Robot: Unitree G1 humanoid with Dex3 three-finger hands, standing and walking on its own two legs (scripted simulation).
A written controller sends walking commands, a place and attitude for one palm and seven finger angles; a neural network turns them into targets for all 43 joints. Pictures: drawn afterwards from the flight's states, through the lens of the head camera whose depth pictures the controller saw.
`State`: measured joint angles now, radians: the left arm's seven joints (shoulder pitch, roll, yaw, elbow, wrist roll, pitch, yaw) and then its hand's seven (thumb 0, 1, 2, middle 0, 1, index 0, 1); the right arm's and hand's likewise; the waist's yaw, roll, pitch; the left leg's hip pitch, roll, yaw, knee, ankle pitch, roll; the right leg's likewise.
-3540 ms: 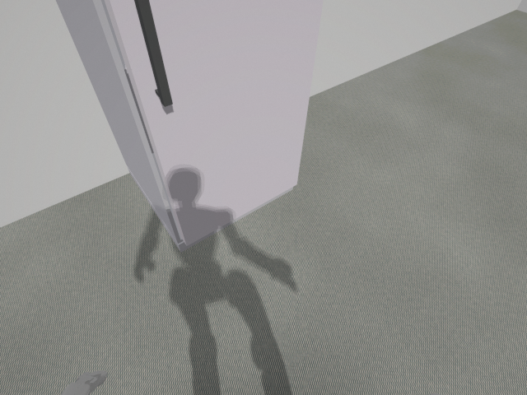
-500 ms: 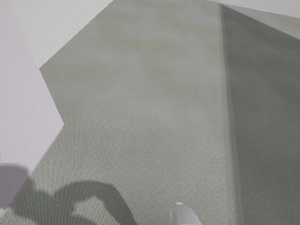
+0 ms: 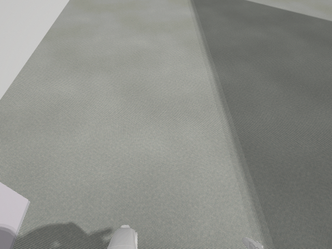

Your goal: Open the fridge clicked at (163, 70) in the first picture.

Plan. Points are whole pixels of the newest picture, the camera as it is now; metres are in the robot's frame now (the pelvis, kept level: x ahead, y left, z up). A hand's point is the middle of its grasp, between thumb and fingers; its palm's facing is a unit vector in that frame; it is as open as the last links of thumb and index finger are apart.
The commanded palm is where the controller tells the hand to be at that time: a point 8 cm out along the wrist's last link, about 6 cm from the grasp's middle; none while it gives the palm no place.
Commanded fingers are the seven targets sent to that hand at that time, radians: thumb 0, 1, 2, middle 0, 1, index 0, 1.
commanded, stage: walk to a spot facing it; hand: left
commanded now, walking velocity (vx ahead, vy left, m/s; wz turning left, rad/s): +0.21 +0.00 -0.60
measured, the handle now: out of the picture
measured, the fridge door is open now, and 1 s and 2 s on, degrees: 0 0 0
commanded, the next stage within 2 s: turn to face it in 0.26 s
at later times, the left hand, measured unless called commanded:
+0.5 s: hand (100, 197) +0.29 +0.23 -0.17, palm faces -0.21 -0.96 -0.20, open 7.4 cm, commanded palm none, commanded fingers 0.00 0.90 0.90 -0.20 -0.30 -0.20 -0.30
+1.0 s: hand (92, 202) +0.28 +0.26 -0.20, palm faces +0.04 -0.98 -0.20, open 7.4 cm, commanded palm none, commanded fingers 0.00 0.90 0.90 -0.20 -0.30 -0.20 -0.30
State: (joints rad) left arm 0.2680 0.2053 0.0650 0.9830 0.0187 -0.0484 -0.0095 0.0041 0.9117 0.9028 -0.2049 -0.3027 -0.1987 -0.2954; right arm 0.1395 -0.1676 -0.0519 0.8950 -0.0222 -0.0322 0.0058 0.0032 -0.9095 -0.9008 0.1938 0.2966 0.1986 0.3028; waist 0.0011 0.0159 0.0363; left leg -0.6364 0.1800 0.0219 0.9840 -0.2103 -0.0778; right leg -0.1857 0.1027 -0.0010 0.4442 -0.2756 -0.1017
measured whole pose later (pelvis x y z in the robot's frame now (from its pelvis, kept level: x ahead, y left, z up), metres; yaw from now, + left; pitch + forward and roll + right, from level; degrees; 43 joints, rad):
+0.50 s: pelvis +0.15 +0.06 +0.00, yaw -15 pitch +0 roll -2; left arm 0.18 0.23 0.09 0.93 0.02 0.04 -0.01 0.01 0.91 0.90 -0.20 -0.30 -0.19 -0.29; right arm 0.26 -0.18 -0.04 0.99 -0.02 -0.03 -0.02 0.00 -0.92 -0.90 0.20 0.30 0.20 0.30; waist -0.02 -0.03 0.07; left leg -0.18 0.12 0.26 0.49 -0.29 0.02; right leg -0.49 -0.08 -0.05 0.94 -0.30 0.04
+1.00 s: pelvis +0.17 +0.07 -0.03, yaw +0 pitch -1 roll -1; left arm 0.15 0.21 0.08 0.93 0.01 0.06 0.03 0.00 0.91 0.90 -0.21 -0.30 -0.20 -0.30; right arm 0.24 -0.18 -0.08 0.95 -0.02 0.02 0.02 0.00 -0.91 -0.90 0.19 0.30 0.20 0.30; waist -0.03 -0.04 0.06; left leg -0.40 0.05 0.12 0.75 -0.34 0.03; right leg -0.38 -0.16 -0.16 0.91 -0.51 0.07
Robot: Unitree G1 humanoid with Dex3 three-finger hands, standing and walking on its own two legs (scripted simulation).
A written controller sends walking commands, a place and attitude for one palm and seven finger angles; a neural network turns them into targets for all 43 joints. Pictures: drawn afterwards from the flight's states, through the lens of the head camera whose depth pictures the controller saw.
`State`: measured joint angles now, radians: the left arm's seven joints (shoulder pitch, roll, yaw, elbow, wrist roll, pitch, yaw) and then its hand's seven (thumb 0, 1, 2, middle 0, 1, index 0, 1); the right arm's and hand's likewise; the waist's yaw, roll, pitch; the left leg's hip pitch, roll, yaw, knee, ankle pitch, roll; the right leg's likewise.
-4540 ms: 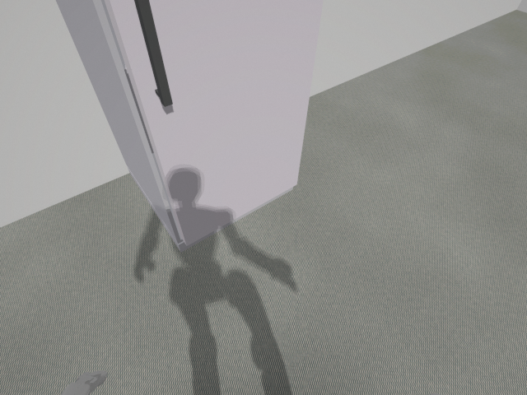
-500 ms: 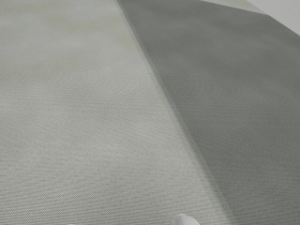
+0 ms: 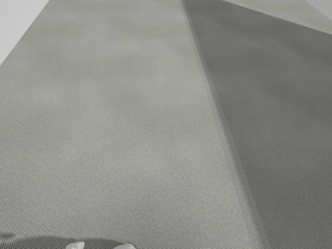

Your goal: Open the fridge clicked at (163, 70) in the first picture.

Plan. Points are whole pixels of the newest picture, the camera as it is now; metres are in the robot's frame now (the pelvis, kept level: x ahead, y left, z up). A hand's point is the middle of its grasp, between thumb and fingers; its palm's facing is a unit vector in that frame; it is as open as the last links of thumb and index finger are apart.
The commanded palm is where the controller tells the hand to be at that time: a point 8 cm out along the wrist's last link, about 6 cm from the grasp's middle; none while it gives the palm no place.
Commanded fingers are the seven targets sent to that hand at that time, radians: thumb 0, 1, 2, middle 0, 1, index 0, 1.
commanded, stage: turn to face it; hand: left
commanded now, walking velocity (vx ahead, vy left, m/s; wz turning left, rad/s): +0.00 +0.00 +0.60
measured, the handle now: out of the picture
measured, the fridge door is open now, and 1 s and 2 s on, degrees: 0 0 0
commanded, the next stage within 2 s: none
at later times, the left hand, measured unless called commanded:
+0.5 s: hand out of the picture +0.01 +0.17 -0.12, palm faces +0.32 -0.90 -0.29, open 7.4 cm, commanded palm none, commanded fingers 0.00 0.90 0.90 -0.20 -0.30 -0.20 -0.30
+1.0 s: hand out of the picture -0.14 +0.18 -0.16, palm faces +0.62 -0.75 -0.26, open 7.4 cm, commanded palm none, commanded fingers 0.00 0.90 0.90 -0.20 -0.30 -0.20 -0.30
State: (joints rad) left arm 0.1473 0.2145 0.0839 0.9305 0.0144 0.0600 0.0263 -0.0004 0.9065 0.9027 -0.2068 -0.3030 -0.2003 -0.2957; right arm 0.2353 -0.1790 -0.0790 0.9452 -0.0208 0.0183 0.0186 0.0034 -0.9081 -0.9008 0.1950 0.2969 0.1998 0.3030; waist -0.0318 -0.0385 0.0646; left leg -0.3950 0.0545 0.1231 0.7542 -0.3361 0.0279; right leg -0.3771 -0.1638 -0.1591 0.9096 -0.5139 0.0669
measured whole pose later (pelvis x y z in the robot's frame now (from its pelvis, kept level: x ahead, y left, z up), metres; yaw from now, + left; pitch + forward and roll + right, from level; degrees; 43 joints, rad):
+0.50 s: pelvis -0.02 -0.05 +0.02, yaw +17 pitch +0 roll +0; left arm 0.20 0.18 0.06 0.88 0.01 0.04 0.02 0.01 0.90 0.90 -0.20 -0.30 -0.20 -0.30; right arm 0.21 -0.24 -0.11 0.92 -0.02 0.07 0.01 0.01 -0.90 -0.90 0.20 0.30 0.20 0.30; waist -0.02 0.07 0.04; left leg -0.47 -0.08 -0.09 0.74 -0.36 -0.02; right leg -0.26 -0.03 -0.06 0.56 -0.31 0.00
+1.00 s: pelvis -0.04 -0.03 +0.02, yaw +36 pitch +0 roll +0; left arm 0.23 0.27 0.08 0.93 0.02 0.08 0.02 0.01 0.90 0.90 -0.21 -0.30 -0.20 -0.30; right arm 0.12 -0.22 -0.06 0.89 -0.01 0.02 0.02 0.00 -0.91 -0.90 0.20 0.30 0.20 0.30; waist 0.02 -0.06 0.10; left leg -0.28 0.01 0.07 0.60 -0.32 0.03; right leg -0.41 -0.15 -0.12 1.03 -0.53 0.08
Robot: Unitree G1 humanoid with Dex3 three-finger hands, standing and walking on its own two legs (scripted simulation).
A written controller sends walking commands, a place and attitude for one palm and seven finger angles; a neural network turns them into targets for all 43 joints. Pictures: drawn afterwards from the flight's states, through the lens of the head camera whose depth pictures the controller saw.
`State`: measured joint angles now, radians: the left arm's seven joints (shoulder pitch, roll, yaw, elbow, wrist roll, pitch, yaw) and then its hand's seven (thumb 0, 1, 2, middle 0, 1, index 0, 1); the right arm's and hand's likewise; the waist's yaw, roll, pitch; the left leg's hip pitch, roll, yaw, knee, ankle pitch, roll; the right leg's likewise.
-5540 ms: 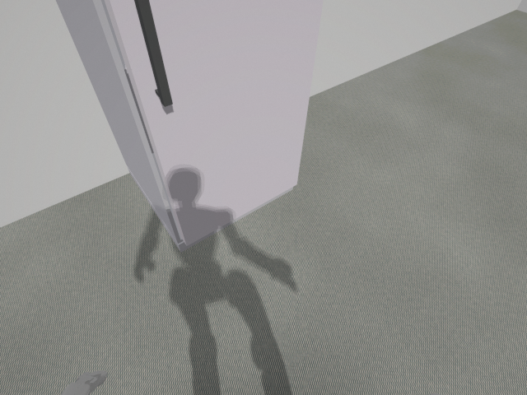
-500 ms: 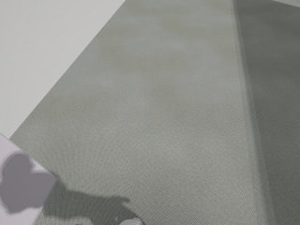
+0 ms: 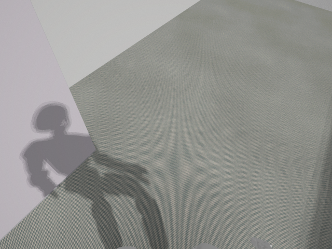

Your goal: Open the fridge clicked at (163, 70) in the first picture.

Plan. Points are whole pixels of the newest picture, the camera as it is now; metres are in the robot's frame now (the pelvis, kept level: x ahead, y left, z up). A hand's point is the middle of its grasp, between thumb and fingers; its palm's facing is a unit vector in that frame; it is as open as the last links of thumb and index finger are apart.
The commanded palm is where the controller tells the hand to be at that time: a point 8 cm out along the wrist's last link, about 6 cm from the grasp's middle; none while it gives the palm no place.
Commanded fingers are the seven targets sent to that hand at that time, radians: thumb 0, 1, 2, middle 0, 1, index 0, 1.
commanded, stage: turn to face it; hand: left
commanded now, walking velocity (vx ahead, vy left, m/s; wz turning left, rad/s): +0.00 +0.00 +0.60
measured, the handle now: out of the picture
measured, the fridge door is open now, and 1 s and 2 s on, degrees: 0 0 0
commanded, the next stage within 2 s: take the last steps up to it in 1.56 s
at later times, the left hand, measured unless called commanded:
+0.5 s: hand out of the picture +0.04 +0.17 -0.12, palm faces +0.31 -0.90 -0.30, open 7.4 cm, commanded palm none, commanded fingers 0.00 0.90 0.90 -0.20 -0.30 -0.20 -0.30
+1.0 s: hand out of the picture -0.14 +0.20 -0.17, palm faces +0.63 -0.74 -0.25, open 7.4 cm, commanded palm none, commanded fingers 0.00 0.90 0.90 -0.20 -0.30 -0.20 -0.30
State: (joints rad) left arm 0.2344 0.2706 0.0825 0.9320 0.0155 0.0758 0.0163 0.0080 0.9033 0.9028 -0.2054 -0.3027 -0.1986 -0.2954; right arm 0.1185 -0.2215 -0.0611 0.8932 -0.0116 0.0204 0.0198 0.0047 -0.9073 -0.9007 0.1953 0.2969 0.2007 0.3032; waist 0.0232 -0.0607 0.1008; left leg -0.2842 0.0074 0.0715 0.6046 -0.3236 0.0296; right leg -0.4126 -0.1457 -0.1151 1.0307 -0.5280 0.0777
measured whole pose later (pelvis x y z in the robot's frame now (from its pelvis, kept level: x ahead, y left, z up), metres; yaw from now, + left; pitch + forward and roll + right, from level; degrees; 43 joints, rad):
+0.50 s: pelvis -0.01 -0.05 +0.01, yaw +18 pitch -2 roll +2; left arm 0.18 0.17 0.03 0.85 0.01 0.02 0.02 0.01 0.90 0.90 -0.21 -0.30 -0.20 -0.30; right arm 0.23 -0.27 -0.11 0.95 -0.02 0.08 0.03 0.01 -0.91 -0.90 0.20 0.30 0.20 0.30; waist -0.04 0.07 0.06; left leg -0.50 -0.03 -0.04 1.15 -0.40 -0.06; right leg -0.22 -0.07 -0.12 0.53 -0.28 -0.02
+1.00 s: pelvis -0.05 -0.01 +0.01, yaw +37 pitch +0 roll -1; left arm 0.21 0.28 0.08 0.94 0.02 0.08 0.01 0.01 0.91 0.90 -0.20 -0.30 -0.20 -0.29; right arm 0.15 -0.22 -0.05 0.90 -0.01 0.02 0.01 0.00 -0.91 -0.90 0.20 0.30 0.20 0.30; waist 0.01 -0.03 0.09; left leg -0.27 -0.01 0.02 0.54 -0.27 0.04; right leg -0.48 -0.12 -0.05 1.13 -0.43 0.08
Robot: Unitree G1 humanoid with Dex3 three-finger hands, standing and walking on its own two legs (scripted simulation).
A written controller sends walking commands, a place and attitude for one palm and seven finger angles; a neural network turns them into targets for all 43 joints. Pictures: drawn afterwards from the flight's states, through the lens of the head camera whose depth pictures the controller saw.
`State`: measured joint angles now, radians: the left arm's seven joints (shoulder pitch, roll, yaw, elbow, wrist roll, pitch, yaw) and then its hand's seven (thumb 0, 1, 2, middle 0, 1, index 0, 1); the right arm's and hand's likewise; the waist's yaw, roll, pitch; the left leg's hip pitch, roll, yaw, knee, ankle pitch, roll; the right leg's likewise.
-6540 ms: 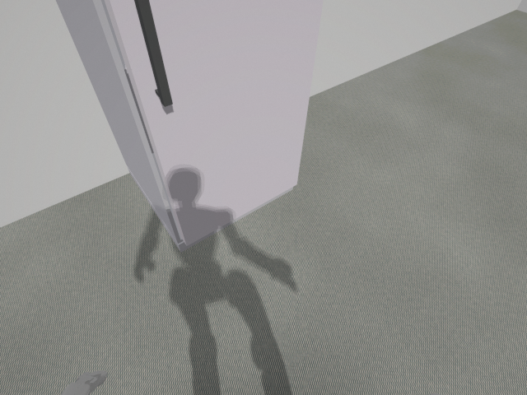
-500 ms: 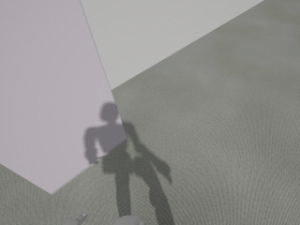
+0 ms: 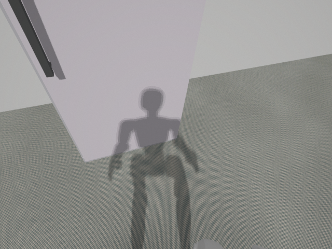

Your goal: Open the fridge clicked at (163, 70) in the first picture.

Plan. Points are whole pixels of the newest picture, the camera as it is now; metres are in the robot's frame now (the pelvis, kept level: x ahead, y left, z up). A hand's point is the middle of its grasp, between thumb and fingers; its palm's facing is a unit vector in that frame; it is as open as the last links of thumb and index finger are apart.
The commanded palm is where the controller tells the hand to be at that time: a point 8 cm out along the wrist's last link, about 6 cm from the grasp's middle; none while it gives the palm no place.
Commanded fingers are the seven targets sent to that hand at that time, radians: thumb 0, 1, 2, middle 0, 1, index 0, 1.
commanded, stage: turn to face it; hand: left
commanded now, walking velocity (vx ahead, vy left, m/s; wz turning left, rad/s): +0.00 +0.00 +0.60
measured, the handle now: (24, 16) +0.61 +0.44 +0.19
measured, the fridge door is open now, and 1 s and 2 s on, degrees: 0 0 0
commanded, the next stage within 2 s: take the last steps up to it in 0.56 s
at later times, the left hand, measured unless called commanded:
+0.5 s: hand out of the picture +0.03 +0.15 -0.13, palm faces +0.28 -0.91 -0.30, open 7.4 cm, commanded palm none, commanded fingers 0.00 0.90 0.90 -0.20 -0.30 -0.20 -0.30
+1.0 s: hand out of the picture -0.12 +0.17 -0.17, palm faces +0.46 -0.87 -0.19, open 7.4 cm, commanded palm none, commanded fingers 0.00 0.90 0.90 -0.20 -0.30 -0.20 -0.30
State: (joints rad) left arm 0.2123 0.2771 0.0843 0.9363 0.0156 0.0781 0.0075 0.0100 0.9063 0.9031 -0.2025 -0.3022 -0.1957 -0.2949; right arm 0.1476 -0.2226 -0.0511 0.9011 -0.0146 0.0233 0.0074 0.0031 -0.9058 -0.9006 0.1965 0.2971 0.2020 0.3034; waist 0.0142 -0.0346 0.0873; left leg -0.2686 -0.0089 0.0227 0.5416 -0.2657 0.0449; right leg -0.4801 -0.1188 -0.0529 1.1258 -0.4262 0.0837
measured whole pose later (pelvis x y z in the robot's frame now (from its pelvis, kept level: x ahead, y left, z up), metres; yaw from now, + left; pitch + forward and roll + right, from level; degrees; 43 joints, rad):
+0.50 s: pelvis -0.02 -0.06 +0.00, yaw +16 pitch -2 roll +2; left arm 0.18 0.17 0.03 0.87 0.01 0.03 0.02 0.01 0.90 0.90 -0.21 -0.30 -0.20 -0.30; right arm 0.25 -0.26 -0.10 0.96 -0.02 0.08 0.02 0.01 -0.91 -0.90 0.20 0.30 0.20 0.30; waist -0.04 0.06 0.06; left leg -0.50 -0.05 -0.06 1.13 -0.38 -0.04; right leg -0.22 -0.06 -0.08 0.51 -0.26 -0.03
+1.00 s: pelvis -0.03 -0.01 +0.01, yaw +24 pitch -2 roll -1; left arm 0.33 0.23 0.06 1.06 0.03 0.04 -0.02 0.01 0.91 0.90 -0.20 -0.30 -0.19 -0.29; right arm 0.29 -0.16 -0.02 1.01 -0.01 -0.03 -0.02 0.00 -0.92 -0.90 0.20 0.30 0.20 0.30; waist 0.02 -0.03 0.01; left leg -0.04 -0.01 0.03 0.37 -0.29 0.04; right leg -0.48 -0.09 -0.07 1.04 -0.32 0.03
